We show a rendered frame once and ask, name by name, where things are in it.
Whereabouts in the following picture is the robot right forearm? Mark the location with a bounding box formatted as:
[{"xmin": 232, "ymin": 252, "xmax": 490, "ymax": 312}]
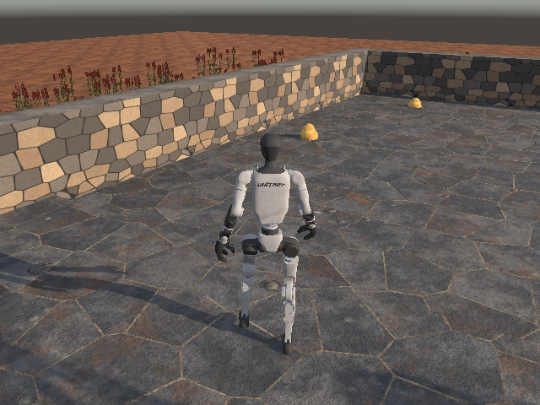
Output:
[{"xmin": 303, "ymin": 202, "xmax": 316, "ymax": 229}]

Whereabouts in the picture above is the robot left forearm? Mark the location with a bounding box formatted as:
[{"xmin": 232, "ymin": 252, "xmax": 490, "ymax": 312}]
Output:
[{"xmin": 218, "ymin": 204, "xmax": 237, "ymax": 244}]

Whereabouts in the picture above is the right robot upper arm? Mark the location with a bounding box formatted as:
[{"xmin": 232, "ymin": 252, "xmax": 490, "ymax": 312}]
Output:
[{"xmin": 288, "ymin": 170, "xmax": 312, "ymax": 215}]

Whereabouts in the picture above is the robot left foot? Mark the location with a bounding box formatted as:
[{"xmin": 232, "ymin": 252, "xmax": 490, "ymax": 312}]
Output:
[{"xmin": 239, "ymin": 310, "xmax": 250, "ymax": 328}]

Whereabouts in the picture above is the robot right thigh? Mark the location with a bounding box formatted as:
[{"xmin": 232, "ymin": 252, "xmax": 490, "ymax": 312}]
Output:
[{"xmin": 282, "ymin": 236, "xmax": 300, "ymax": 302}]

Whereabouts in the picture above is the robot right hand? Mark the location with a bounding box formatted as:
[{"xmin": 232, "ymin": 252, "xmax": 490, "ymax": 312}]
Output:
[{"xmin": 297, "ymin": 225, "xmax": 317, "ymax": 240}]

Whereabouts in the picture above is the robot left hand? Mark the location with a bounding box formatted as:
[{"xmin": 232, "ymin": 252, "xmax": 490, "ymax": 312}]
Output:
[{"xmin": 215, "ymin": 240, "xmax": 235, "ymax": 262}]

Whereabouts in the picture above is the left robot upper arm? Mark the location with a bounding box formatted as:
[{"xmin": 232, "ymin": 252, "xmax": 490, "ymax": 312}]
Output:
[{"xmin": 230, "ymin": 170, "xmax": 253, "ymax": 218}]

